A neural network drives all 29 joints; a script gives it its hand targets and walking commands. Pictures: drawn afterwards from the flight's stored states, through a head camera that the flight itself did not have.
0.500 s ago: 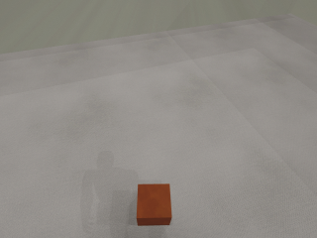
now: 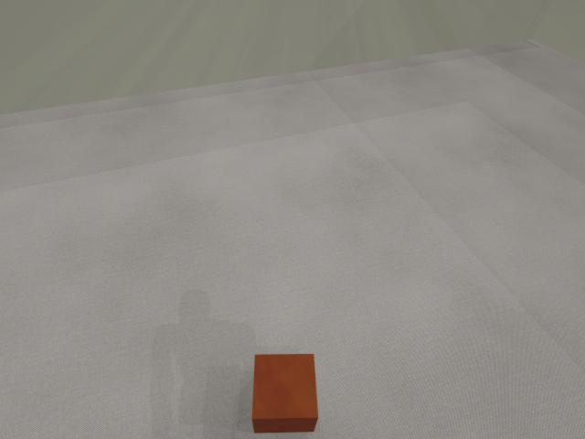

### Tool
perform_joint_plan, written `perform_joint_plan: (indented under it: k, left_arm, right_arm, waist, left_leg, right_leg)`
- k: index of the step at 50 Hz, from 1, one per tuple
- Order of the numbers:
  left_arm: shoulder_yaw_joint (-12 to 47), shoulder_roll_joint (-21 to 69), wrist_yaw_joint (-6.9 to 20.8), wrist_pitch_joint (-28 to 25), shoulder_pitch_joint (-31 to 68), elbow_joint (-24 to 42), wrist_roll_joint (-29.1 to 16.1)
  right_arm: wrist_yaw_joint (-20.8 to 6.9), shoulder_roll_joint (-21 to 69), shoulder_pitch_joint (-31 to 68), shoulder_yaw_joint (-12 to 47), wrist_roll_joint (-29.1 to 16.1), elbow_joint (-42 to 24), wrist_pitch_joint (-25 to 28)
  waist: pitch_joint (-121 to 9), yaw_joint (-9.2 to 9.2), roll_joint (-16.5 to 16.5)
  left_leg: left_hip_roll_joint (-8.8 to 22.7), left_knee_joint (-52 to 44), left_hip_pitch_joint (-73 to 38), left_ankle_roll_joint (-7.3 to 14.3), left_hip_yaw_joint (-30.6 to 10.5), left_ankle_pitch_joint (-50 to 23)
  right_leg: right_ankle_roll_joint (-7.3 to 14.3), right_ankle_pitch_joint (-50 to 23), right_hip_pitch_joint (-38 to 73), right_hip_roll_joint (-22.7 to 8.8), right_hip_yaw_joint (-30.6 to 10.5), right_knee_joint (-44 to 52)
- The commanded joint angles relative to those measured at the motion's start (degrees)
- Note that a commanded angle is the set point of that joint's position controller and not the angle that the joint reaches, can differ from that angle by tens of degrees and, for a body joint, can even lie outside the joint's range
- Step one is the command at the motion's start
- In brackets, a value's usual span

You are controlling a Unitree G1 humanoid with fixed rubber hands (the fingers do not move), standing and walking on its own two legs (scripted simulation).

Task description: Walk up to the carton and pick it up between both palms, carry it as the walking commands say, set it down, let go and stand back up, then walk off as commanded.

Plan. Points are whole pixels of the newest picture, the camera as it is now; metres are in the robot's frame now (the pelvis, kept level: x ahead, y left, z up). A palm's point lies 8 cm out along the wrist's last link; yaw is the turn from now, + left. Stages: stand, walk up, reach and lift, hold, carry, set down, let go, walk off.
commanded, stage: stand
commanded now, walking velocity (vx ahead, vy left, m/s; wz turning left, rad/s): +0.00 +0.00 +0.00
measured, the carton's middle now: (284, 393) +0.41 +0.00 -0.70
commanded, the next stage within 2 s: reach and lift in 0.92 s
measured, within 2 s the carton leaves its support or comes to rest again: neither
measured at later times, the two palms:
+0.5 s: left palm out of the picture -0.03 +0.19 -0.15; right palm out of the picture +0.00 -0.21 -0.15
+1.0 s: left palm out of the picture +0.06 +0.21 -0.16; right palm out of the picture +0.08 -0.24 -0.15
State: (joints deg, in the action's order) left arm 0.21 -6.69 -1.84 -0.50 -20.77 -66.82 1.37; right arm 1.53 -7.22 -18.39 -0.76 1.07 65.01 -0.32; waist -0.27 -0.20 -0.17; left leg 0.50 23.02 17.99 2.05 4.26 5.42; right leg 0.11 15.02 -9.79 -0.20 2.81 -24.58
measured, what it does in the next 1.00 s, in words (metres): stands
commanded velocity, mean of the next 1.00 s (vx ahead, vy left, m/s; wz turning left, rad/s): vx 0.00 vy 0.00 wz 0.00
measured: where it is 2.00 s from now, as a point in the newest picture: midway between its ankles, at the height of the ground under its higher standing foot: outside the picture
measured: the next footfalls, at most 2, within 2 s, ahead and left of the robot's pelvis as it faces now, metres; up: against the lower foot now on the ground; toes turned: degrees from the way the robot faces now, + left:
none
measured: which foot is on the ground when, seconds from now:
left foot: down 0.00-1.00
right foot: down 0.00-1.00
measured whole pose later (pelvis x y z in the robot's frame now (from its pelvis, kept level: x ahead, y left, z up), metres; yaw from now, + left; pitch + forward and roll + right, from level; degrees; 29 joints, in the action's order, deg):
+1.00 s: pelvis +0.03 -0.01 -0.01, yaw -1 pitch +6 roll +0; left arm 3.3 -10.2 -3.6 8.8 -14.4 -53.4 -5.8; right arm 3.4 -10.3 -12.1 2.8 -5.2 52.8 -8.8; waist -3.3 -1.1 -0.9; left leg 0.9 33.9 27.4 1.6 3.6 13.6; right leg 1.3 21.8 -19.1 -0.1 2.2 -34.9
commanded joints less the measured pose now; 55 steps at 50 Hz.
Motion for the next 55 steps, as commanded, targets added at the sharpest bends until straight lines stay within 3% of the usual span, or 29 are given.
perform_joint_plan:
  k: [1, 20, 46, 47, 48, 49, 50, 52, 53, 55]
  left_arm:
    - [-0.2, -3.1, -0.2, -0.4, -5.2, -0.3, 0.0]
    - [-0.3, -2.4, -0.7, -0.7, -6.3, -2.1, -0.2]
    - [-0.2, -1.7, -1.0, -0.8, -7.3, -3.0, -0.4]
    - [1.5, -12.6, -1.6, 1.2, 50.9, 36.3, -6.6]
    - [1.8, -13.8, -2.9, 6.7, 40.8, 30.5, -7.8]
    - [4.5, -12.1, -3.1, 10.9, 35.1, 32.4, -9.9]
    - [6.2, -10.6, -2.7, 15.8, 33.8, 32.7, -11.9]
    - [9.2, -7.0, -2.0, 27.6, 25.7, 27.4, -13.4]
    - [8.7, -5.8, -1.7, 32.3, 20.2, 23.8, -13.9]
    - [7.8, -5.7, -1.6, 38.9, 16.1, 21.9, -13.1]
  right_arm:
    - [0.2, -4.5, -2.7, -0.7, 0.0, -0.7, 0.3]
    - [0.7, -2.9, -3.1, -0.1, -0.1, 1.8, 0.6]
    - [1.0, -2.0, -4.6, 0.3, -0.1, 3.0, 0.7]
    - [0.4, -12.2, 48.9, 3.3, -7.9, -39.8, -0.8]
    - [1.8, -10.8, 36.3, 1.3, -7.1, -27.8, -6.5]
    - [1.9, -9.3, 30.4, 5.4, -9.1, -27.6, -10.0]
    - [2.0, -8.7, 29.8, 6.6, -9.1, -29.4, -13.5]
    - [2.4, -4.0, 22.6, 10.0, -12.4, -24.6, -23.9]
    - [3.0, -3.5, 18.4, 9.4, -12.5, -21.3, -29.0]
    - [2.8, -3.4, 11.8, 7.0, -11.7, -16.7, -35.6]
  waist:
    - [4.0, -0.20, 0.5]
    - [4.6, -0.18, 0.0]
    - [5.2, -0.28, -0.2]
    - [-5.3, -4.55, -0.6]
    - [-8.9, 1.70, -4.9]
    - [-9.7, -0.28, -4.3]
    - [-8.9, 0.66, -4.5]
    - [-4.7, -2.15, -3.9]
    - [-4.1, -1.53, -1.9]
    - [-10.6, -0.91, 1.8]
  left_leg:
    - [6.7, -5.2, -4.3, -0.6, -8.9, 10.1]
    - [6.1, -2.8, -7.9, -0.5, -7.3, -0.6]
    - [6.3, -2.0, -8.8, -0.7, -6.1, -4.0]
    - [1.3, 8.0, 8.8, 2.3, -6.8, 20.4]
    - [2.5, 10.5, 7.5, 1.5, -3.1, 19.4]
    - [1.3, 11.3, 4.1, 1.5, -1.6, 18.3]
    - [1.0, 13.9, 2.9, 1.4, -0.9, 17.3]
    - [1.0, 15.2, -1.6, 2.2, 0.0, 12.8]
    - [1.1, 14.3, -0.1, 1.3, -0.4, 9.8]
    - [0.7, 15.4, -2.3, 0.9, -3.2, -8.4]
  right_leg:
    - [1.7, 4.3, -7.4, -5.8, -5.6, 6.6]
    - [1.4, -2.7, -4.8, -6.0, -5.2, 6.7]
    - [1.1, -5.7, -2.9, -6.0, -5.0, 7.1]
    - [2.2, 18.0, -25.0, -2.6, -8.6, -5.2]
    - [3.8, 14.6, -23.8, -3.9, -2.0, -4.9]
    - [3.9, 15.8, -27.6, -2.9, 0.6, -4.3]
    - [4.3, 17.3, -34.5, -2.8, 0.7, -4.3]
    - [5.4, 16.0, -39.9, -3.3, -1.8, -3.9]
    - [5.7, 12.6, -37.6, -2.8, -2.7, -3.6]
    - [5.9, -3.7, -31.3, -0.8, -5.2, -5.9]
